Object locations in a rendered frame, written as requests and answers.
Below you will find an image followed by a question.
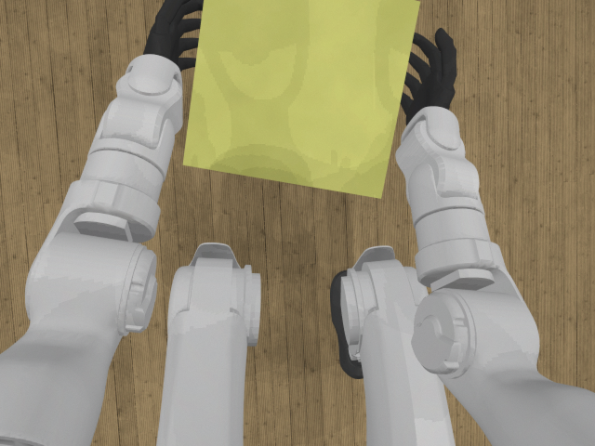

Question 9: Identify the robot left forearm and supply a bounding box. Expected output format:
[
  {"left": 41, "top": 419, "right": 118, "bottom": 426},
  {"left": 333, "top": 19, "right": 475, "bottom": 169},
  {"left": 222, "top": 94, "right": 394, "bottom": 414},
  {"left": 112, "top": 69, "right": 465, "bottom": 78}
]
[{"left": 25, "top": 54, "right": 183, "bottom": 321}]

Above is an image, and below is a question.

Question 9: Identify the robot right forearm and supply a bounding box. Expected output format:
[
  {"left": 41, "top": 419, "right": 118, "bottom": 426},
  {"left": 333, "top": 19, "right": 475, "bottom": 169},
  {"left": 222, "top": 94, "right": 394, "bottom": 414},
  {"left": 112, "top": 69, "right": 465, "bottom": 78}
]
[{"left": 395, "top": 106, "right": 539, "bottom": 335}]

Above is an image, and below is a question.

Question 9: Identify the carton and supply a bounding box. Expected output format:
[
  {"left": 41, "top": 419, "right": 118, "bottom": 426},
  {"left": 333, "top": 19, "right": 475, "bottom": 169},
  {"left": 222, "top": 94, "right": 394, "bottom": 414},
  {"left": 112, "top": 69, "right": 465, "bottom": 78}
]
[{"left": 183, "top": 0, "right": 420, "bottom": 199}]

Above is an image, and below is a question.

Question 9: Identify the right robot upper arm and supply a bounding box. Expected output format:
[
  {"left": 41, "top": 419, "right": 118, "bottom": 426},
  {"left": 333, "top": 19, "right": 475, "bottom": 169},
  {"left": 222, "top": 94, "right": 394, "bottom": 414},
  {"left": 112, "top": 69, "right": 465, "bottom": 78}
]
[{"left": 411, "top": 288, "right": 595, "bottom": 446}]

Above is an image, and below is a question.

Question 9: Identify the robot right foot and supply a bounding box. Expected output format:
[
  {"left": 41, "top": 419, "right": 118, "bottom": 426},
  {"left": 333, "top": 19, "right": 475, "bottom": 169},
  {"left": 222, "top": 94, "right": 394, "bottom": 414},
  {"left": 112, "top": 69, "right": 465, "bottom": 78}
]
[{"left": 330, "top": 270, "right": 364, "bottom": 379}]

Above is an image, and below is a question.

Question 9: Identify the left robot upper arm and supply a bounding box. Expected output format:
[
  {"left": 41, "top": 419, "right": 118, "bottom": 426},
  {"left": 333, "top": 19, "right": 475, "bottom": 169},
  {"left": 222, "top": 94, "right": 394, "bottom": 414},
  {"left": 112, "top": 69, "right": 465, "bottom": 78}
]
[{"left": 0, "top": 231, "right": 158, "bottom": 446}]

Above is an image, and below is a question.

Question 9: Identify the robot left hand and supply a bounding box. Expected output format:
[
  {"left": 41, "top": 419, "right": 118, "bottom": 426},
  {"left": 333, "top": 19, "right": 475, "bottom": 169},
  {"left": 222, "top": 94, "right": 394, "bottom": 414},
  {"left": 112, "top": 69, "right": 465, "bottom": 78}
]
[{"left": 143, "top": 0, "right": 204, "bottom": 72}]

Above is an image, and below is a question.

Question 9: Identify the right robot thigh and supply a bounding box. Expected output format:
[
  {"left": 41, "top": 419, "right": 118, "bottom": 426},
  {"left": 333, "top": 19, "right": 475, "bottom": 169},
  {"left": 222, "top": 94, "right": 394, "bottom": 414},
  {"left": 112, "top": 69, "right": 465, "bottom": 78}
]
[{"left": 340, "top": 259, "right": 456, "bottom": 446}]

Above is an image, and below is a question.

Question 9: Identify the robot right hand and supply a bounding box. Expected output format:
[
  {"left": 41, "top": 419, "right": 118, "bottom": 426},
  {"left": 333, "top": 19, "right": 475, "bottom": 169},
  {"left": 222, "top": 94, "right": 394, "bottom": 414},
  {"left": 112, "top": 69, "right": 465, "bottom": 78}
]
[{"left": 400, "top": 28, "right": 457, "bottom": 126}]

